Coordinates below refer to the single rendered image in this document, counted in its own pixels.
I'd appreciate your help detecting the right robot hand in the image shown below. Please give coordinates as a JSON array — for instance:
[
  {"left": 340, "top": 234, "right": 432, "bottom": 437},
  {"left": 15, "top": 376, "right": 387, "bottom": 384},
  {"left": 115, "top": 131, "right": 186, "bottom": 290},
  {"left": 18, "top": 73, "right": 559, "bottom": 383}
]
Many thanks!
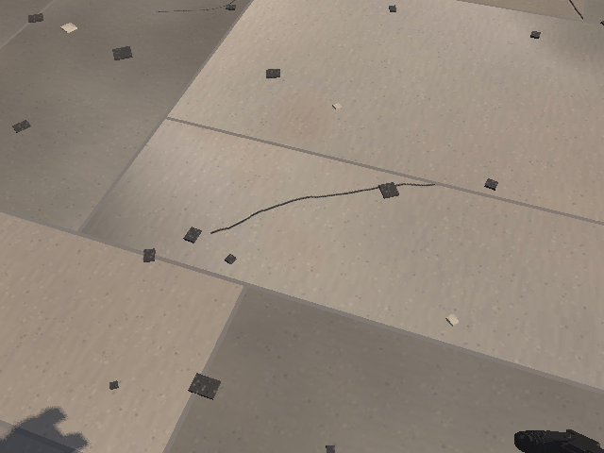
[{"left": 514, "top": 429, "right": 604, "bottom": 453}]

